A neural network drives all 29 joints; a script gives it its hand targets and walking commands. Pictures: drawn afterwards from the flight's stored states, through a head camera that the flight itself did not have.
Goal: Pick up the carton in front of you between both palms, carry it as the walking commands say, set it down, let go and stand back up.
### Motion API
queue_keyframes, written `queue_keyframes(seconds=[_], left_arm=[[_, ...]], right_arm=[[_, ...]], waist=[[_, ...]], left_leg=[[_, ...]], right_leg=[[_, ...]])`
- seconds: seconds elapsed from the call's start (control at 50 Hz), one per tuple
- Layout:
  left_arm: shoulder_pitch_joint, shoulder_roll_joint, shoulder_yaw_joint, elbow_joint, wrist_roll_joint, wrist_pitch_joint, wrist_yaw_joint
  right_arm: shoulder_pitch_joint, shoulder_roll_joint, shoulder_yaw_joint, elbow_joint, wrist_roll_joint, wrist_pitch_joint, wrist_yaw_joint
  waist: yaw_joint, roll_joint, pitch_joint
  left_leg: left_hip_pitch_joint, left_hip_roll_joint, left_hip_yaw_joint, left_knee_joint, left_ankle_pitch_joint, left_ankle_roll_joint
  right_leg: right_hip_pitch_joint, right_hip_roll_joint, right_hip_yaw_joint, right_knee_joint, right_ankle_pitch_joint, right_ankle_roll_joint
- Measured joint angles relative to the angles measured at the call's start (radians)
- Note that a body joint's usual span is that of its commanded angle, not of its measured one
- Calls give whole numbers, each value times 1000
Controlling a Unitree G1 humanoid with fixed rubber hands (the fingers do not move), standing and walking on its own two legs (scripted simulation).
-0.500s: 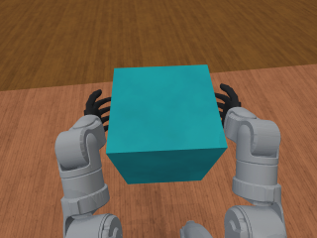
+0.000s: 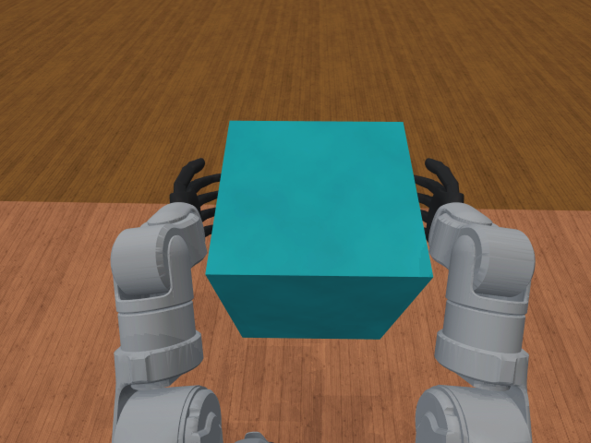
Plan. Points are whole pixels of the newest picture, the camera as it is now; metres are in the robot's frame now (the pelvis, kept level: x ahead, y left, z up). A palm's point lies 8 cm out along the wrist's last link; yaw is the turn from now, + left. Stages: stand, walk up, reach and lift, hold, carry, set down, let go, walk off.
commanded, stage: carry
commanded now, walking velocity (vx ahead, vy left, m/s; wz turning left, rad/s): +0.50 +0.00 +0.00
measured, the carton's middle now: (313, 242) +0.38 +0.01 +0.10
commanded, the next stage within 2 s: none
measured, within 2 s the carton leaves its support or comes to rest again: neither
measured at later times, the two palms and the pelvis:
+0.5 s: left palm (239, 77) +0.65 +0.14 +0.19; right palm (416, 74) +0.67 -0.16 +0.19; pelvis +0.31 -0.01 +0.03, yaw +0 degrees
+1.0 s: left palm (257, 8) +0.96 +0.15 +0.21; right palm (393, 12) +0.93 -0.15 +0.21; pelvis +0.60 +0.03 +0.07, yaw -1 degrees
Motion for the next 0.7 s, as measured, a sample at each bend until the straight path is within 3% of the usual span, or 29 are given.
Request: queue_keyframes(seconds=[0.02,0.06,0.12,0.18,0.26,0.34,0.4,0.44,0.48,0.52,0.56,0.62,0.7], left_arm=[[-2,6,2,3,4,8,-2],[1,25,11,11,7,19,-9],[20,18,34,33,18,32,-16],[27,-19,52,29,51,35,-18],[43,-44,48,-29,72,14,-23],[53,-37,35,-85,68,9,-24],[46,-22,29,-77,62,17,-24],[22,-16,20,-35,61,20,-24],[3,-18,2,21,66,11,-18],[7,-20,-5,55,62,18,-10],[24,-16,-5,58,39,25,-10],[35,-10,1,35,14,19,-3],[16,-5,5,4,-4,3,0]], right_arm=[[-10,-2,4,17,0,1,0],[-28,4,19,67,-7,-10,-2],[-13,9,33,110,-6,-10,-10],[20,0,34,106,20,-16,-16],[25,-7,30,73,49,-39,-19],[2,-11,35,50,61,-46,-20],[-18,-15,37,62,54,-33,-19],[-28,-29,33,75,48,-17,-17],[-22,-49,22,92,50,-8,-11],[-15,-46,7,110,42,8,-7],[-15,-27,-12,114,23,19,-4],[-17,1,-24,86,-3,18,-1],[-14,8,-18,27,-9,6,2]], waist=[[-16,-7,-6],[-60,-30,-4],[-120,-8,7],[-146,2,26],[-150,6,44],[-139,7,28],[-113,19,-1],[-83,37,-15],[-38,44,-17],[2,26,-12],[27,17,-1],[40,15,18],[38,15,23]], left_leg=[[45,-16,25,-66,12,9],[83,-41,51,-42,44,19],[140,-47,37,-37,-35,23],[226,-43,22,-121,-41,12],[335,-36,14,-217,-60,11],[440,-32,5,-283,-102,-8],[513,-15,-3,-286,-166,-35],[527,18,-6,-186,-241,-47],[434,33,-46,98,-205,-43],[297,-9,-94,411,-194,-24],[175,-30,-96,566,-162,-6],[36,-23,-82,562,-115,-1],[-70,7,-65,383,-67,-14]], right_leg=[[12,-15,1,41,-37,7],[-37,-54,22,264,-54,4],[-228,0,100,728,-16,-12],[-394,22,90,874,41,-37],[-535,7,64,752,72,-40],[-563,-15,41,477,132,-31],[-503,-3,-2,274,179,-36],[-424,27,-43,177,240,-54],[-406,40,-59,236,206,-67],[-367,43,-48,230,154,-72],[-316,42,-35,183,143,-65],[-238,38,-26,110,134,-61],[-140,33,-17,33,106,-52]])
